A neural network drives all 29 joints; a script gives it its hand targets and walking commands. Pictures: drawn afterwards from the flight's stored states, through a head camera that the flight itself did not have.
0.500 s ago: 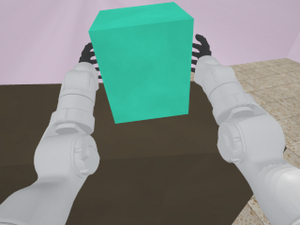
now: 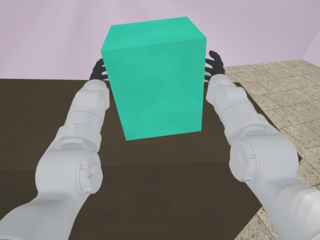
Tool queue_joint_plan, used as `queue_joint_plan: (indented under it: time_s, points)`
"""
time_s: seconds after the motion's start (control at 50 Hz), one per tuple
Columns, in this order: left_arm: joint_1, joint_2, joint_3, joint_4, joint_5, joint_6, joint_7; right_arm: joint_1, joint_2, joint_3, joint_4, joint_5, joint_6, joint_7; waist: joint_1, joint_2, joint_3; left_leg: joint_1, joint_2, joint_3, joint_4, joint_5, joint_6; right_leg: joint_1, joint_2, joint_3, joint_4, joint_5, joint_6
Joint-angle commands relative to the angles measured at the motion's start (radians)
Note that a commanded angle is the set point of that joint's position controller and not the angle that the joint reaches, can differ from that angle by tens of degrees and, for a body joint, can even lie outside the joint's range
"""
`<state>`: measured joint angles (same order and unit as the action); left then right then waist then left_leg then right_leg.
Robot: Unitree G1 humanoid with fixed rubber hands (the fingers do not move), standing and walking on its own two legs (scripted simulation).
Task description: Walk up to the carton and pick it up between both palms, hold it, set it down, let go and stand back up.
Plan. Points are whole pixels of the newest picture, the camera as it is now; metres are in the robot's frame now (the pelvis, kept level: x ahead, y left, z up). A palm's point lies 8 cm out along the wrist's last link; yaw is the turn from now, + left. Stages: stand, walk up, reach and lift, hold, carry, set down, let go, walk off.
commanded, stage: set down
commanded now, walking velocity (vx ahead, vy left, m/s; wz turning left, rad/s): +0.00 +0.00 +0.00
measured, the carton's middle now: (156, 78) +0.47 -0.04 +0.22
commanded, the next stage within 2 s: none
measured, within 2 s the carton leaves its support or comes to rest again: rests again in 1.88 s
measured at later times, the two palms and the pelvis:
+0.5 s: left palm (92, 92) +0.44 +0.13 +0.20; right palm (207, 91) +0.41 -0.16 +0.22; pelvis +0.00 +0.00 +0.00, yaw -1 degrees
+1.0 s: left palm (100, 94) +0.46 +0.12 +0.18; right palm (209, 94) +0.42 -0.18 +0.20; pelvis +0.01 +0.01 +0.00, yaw -2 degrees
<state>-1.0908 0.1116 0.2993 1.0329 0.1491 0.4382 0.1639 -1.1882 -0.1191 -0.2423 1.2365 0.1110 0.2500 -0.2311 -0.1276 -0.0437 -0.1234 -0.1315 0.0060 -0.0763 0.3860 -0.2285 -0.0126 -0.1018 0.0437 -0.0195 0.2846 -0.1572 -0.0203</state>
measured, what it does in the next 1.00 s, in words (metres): stands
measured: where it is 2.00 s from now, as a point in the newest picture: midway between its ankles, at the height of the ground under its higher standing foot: outside the picture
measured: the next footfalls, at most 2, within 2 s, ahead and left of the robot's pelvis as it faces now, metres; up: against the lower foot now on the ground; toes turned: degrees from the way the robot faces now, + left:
none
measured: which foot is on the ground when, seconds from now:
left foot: down 0.00-1.00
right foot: down 0.00-1.00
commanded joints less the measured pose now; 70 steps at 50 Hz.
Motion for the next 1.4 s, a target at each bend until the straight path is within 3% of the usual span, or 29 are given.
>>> queue_joint_plan:
  time_s: [0.0,0.1,0.2,0.3,0.56,0.62,0.86,0.96,1.18,1.38]
  points:
    - [-0.998,-0.548,-0.127,-0.228,-0.093,-0.107,-0.188,-0.895,0.602,0.079,-0.246,0.059,-0.045,0.208,0.006,0.111,-0.506,0.09,-0.048,0.077,-0.028,0.319,-0.057,0.233,0.002,-0.039,0.051,0.436,0.067]
    - [-0.95,-0.493,-0.041,-0.156,-0.055,-0.116,-0.204,-0.868,0.602,0.046,-0.227,0.006,-0.047,0.216,0.03,0.032,-0.467,0.029,-0.051,0.09,-0.06,0.267,-0.033,0.282,-0.002,-0.034,0.063,0.477,0.084]
    - [-0.91,-0.45,0.007,-0.1,-0.015,-0.124,-0.218,-0.824,0.581,-0.011,-0.211,-0.063,-0.058,0.228,0.032,0.009,-0.427,0.033,-0.047,0.104,-0.087,0.242,-0.021,0.271,-0.004,-0.04,0.051,0.453,0.089]
    - [-0.926,-0.47,-0.018,-0.099,-0.02,-0.15,-0.214,-0.813,0.573,-0.044,-0.225,-0.121,-0.091,0.243,0.015,0.035,-0.481,0.097,-0.04,0.109,-0.072,0.285,-0.037,0.219,0.001,-0.055,0.044,0.436,0.08]
    - [-0.966,-0.578,-0.138,-0.142,-0.057,-0.186,-0.174,-0.824,0.552,-0.095,-0.216,-0.183,-0.158,0.275,-0.019,0.192,-0.614,0.223,-0.013,0.096,0.017,0.459,-0.113,0.082,0.006,-0.081,0.041,0.396,0.041]
    - [-0.952,-0.569,-0.124,-0.129,-0.049,-0.184,-0.172,-0.825,0.551,-0.098,-0.206,-0.188,-0.158,0.28,-0.011,0.191,-0.599,0.189,-0.014,0.098,0.018,0.443,-0.111,0.09,0.002,-0.076,0.05,0.41,0.041]
    - [-0.848,-0.46,0.035,-0.035,0.03,-0.2,-0.205,-0.743,0.58,-0.11,-0.215,-0.258,-0.145,0.291,0.041,0.053,-0.544,-0.048,-0.036,0.134,-0.066,0.301,-0.042,0.312,-0.025,-0.046,0.114,0.628,0.096]
    - [-0.809,-0.448,0.05,-0.021,0.05,-0.215,-0.218,-0.689,0.582,-0.121,-0.247,-0.307,-0.156,0.297,0.033,0.027,-0.552,-0.045,-0.037,0.142,-0.081,0.303,-0.035,0.327,-0.027,-0.051,0.118,0.664,0.104]
    - [-0.869,-0.531,-0.068,-0.109,0.012,-0.27,-0.181,-0.658,0.593,-0.138,-0.26,-0.372,-0.22,0.33,0.008,0.124,-0.713,0.149,-0.003,0.129,0.015,0.522,-0.089,0.117,-0.01,-0.085,0.099,0.574,0.075]
    - [-0.782,-0.478,0.023,-0.034,0.066,-0.264,-0.198,-0.632,0.591,-0.155,-0.259,-0.4,-0.222,0.342,0.051,0.083,-0.606,-0.07,-0.02,0.156,-0.06,0.334,-0.05,0.266,-0.041,-0.058,0.131,0.626,0.093]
